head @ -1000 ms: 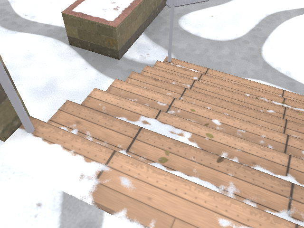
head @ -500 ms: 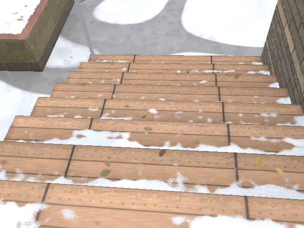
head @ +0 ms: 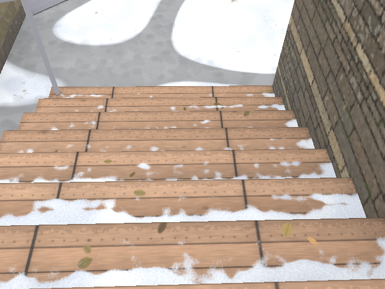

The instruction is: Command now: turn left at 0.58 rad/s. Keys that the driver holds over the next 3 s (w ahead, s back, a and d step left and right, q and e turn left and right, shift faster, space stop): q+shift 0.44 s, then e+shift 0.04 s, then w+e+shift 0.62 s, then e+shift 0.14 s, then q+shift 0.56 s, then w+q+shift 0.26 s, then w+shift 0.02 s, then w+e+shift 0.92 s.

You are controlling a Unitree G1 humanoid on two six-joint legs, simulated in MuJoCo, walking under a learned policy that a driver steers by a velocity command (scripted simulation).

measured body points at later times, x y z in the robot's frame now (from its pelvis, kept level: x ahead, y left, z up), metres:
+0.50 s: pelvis +0.03 -0.05 +0.01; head +0.06 -0.05 +0.46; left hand +0.06 +0.27 -0.06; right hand +0.28 -0.26 -0.09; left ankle -0.05 +0.09 -0.63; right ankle +0.08 -0.14 -0.73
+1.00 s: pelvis +0.16 +0.04 -0.01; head +0.17 +0.05 +0.44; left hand +0.27 +0.33 -0.10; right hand +0.22 -0.23 -0.12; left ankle -0.03 +0.11 -0.73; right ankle +0.35 -0.08 -0.65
